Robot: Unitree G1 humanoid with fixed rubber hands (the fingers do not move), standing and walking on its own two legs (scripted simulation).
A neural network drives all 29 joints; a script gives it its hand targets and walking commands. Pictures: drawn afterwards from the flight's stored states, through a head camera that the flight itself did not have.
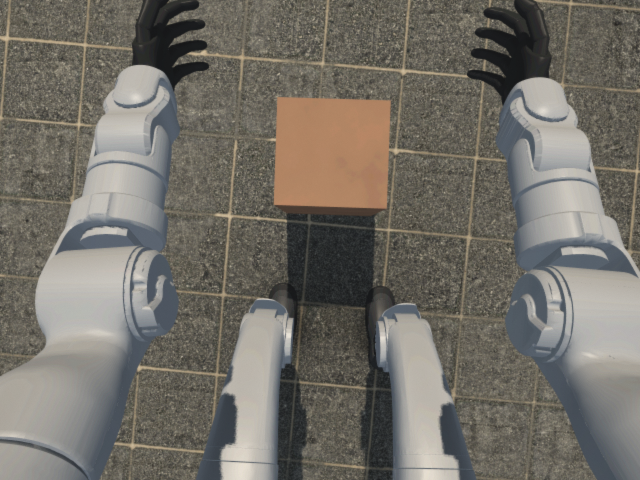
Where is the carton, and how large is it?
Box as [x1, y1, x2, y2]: [274, 97, 390, 215]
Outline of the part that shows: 277,97 274,204 285,212 289,213 371,215 386,208 390,100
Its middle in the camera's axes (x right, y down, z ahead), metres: +0.03 -0.17 +0.84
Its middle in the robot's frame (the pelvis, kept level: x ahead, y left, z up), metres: +0.51 +0.01 -0.52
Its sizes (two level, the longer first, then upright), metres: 0.210 0.200 0.250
